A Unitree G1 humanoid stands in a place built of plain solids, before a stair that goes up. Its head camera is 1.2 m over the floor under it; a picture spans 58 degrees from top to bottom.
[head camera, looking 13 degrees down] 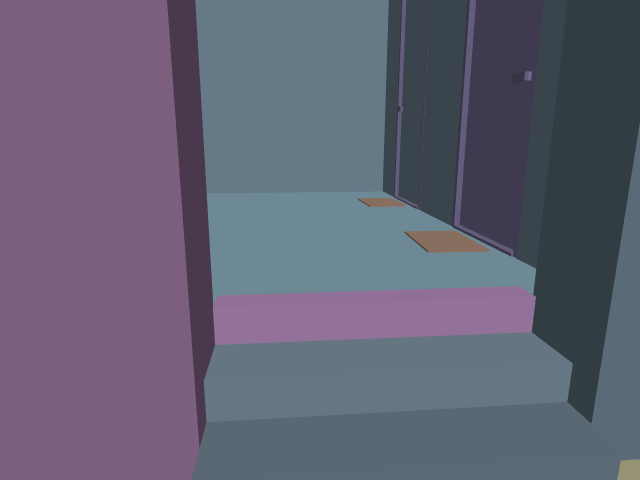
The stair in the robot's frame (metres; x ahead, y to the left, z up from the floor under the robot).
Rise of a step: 0.17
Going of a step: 0.29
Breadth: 1.43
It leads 5 degrees to the left of straight ahead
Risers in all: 3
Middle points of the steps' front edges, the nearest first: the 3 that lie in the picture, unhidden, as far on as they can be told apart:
1.20 -0.31 0.17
1.49 -0.29 0.34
1.78 -0.26 0.51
